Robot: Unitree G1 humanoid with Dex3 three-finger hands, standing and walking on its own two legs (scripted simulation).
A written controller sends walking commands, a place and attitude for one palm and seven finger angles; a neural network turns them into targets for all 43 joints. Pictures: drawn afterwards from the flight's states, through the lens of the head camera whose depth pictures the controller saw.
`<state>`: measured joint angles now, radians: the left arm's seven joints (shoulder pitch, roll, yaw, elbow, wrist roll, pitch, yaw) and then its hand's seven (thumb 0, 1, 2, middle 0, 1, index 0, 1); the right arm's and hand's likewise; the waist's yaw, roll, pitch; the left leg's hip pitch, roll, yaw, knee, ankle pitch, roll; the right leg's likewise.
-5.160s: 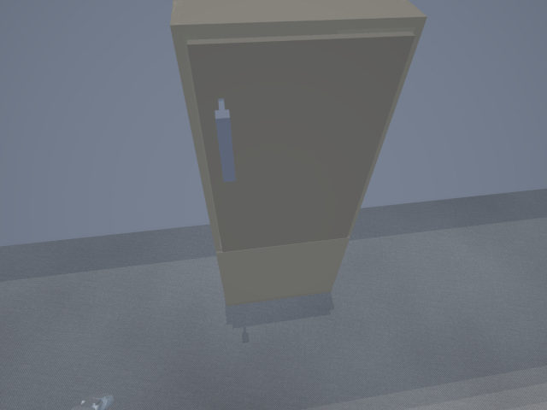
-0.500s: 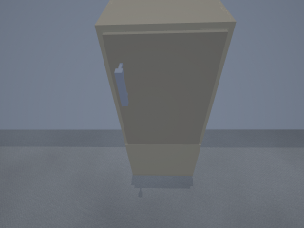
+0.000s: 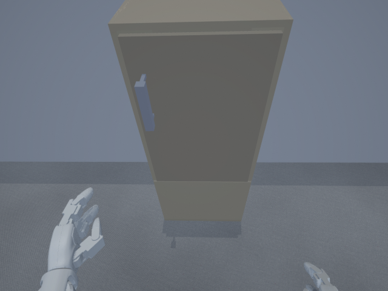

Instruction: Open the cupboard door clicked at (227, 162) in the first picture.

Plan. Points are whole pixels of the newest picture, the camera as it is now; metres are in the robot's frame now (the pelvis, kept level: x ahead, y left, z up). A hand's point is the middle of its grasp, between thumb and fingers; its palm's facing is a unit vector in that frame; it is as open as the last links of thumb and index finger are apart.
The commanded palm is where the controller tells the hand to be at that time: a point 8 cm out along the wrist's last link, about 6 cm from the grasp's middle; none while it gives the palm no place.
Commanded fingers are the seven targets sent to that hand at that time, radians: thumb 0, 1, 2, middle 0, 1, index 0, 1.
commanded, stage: raise the hand with hooked fingers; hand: left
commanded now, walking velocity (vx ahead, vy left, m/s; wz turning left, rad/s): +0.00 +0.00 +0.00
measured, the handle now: (147, 103) +0.57 +0.15 +0.09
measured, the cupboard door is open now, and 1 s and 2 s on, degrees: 0 0 0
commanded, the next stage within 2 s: move the hooked fingers beside the handle in 1.88 s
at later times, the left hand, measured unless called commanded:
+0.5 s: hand (94, 249) +0.21 +0.20 +0.02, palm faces -0.11 -0.99 -0.06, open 10.4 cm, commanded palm +0.17 +0.27 +0.02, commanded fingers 0.00 0.04 0.53 -0.26 -0.86 -0.26 -0.86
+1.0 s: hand (44, 220) +0.24 +0.28 +0.08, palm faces +0.04 -1.00 -0.06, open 13.3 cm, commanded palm +0.21 +0.33 +0.07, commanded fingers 0.00 -0.50 0.30 -0.30 -1.20 -0.30 -1.20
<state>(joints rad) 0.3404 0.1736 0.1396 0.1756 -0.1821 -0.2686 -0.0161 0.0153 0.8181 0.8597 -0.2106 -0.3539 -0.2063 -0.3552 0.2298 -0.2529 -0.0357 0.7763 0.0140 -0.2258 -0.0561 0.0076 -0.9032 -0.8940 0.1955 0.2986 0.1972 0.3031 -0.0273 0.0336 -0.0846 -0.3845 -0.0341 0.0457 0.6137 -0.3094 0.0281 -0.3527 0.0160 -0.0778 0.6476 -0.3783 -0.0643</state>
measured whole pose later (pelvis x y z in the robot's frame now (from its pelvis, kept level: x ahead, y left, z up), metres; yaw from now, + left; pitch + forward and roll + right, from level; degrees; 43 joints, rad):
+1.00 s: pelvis -0.02 +0.04 -0.02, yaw +0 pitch +6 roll -2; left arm 0.13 0.36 0.33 0.15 -0.34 -0.27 -0.37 0.00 -0.33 0.37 -0.29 -1.09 -0.29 -1.09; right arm 0.23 -0.26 0.04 0.58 0.05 -0.25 -0.08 0.01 -0.90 -0.89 0.20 0.30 0.20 0.30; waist 0.01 0.02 -0.08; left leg -0.53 -0.02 0.04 0.79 -0.37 0.07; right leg -0.45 0.02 -0.09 0.74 -0.39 -0.03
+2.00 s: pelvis -0.01 +0.00 +0.00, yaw +0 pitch +4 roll +0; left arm -0.10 0.43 0.43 0.40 -0.35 -0.11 -0.50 -0.01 -0.50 0.30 -0.31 -1.20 -0.30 -1.20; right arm 0.25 -0.28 0.06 0.60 0.06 -0.20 -0.10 0.01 -0.90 -0.89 0.20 0.30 0.20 0.30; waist 0.02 0.04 -0.05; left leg -0.40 0.00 0.03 0.65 -0.31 0.03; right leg -0.34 0.05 -0.09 0.61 -0.34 -0.07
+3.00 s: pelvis -0.01 +0.04 -0.01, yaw -1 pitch +10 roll -2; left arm -0.66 0.45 0.34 0.93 -0.19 -0.24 -0.34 -0.01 -0.51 0.30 -0.30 -1.20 -0.30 -1.20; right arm 0.35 -0.27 0.04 0.64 0.04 -0.06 -0.05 0.01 -0.90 -0.89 0.20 0.30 0.20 0.30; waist -0.07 0.01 -0.07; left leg -0.56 -0.02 0.05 0.72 -0.34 0.07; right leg -0.50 0.03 -0.07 0.67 -0.35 -0.02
